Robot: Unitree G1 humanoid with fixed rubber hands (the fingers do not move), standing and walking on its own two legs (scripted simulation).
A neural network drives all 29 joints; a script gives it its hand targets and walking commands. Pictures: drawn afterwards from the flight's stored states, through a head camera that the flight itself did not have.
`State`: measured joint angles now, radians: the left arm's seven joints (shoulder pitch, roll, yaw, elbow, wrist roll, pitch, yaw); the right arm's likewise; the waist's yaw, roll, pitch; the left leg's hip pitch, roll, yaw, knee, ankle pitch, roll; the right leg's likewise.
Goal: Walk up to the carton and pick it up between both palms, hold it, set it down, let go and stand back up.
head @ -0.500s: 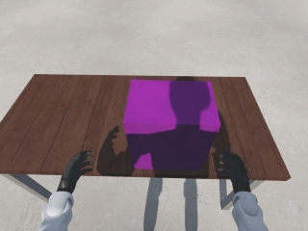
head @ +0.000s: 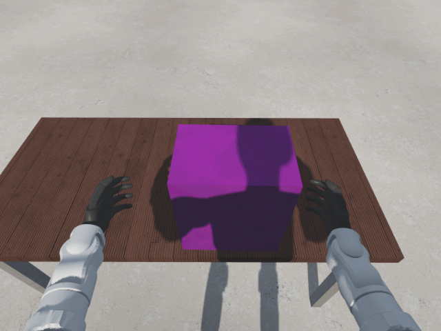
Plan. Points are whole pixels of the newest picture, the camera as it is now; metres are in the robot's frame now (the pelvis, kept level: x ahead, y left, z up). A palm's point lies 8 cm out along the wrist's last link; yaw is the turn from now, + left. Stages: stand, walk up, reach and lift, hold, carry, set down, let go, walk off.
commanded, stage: reach and lift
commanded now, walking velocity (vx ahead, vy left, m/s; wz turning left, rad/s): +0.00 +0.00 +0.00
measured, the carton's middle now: (231, 192) +0.43 +0.00 -0.04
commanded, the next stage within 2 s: none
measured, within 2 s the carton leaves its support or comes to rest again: neither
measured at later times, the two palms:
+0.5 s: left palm (102, 170) +0.39 +0.25 +0.09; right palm (340, 177) +0.38 -0.20 +0.09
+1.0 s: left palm (106, 132) +0.44 +0.25 +0.14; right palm (346, 137) +0.43 -0.21 +0.14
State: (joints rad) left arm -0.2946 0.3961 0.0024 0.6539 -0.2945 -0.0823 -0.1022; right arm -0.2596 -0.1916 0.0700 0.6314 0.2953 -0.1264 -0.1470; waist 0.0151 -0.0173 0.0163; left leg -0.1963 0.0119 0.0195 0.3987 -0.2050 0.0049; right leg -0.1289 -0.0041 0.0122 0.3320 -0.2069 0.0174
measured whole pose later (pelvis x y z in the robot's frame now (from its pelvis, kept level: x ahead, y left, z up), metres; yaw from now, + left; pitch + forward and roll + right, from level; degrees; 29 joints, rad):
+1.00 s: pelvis +0.00 -0.01 +0.00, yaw +1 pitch +8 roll -1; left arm -0.98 0.50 -0.10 1.11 -0.33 0.08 -0.08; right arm -0.93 -0.31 0.06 1.05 0.43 0.11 -0.12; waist -0.04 -0.03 -0.09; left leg -0.38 0.02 0.00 0.41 -0.18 0.00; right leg -0.30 0.01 -0.01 0.33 -0.18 0.01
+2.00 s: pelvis -0.03 +0.00 -0.05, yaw +0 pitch +28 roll -3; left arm -1.05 0.35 -0.16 1.53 -0.38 -0.40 -0.04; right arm -0.98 -0.22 0.07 1.36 0.35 -0.32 -0.07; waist -0.04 0.00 -0.26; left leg -1.01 0.02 -0.03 0.80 -0.28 0.00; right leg -0.94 0.01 -0.03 0.75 -0.30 0.02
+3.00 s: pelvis -0.01 +0.01 -0.03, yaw +0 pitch +20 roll -2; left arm -0.98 0.21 0.30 1.48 0.07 -0.44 0.02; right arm -0.87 -0.03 -0.42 1.28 -0.17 -0.37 -0.12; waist -0.04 -0.02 -0.15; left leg -0.74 0.02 0.00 0.63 -0.25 0.01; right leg -0.66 0.01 0.00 0.56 -0.25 0.03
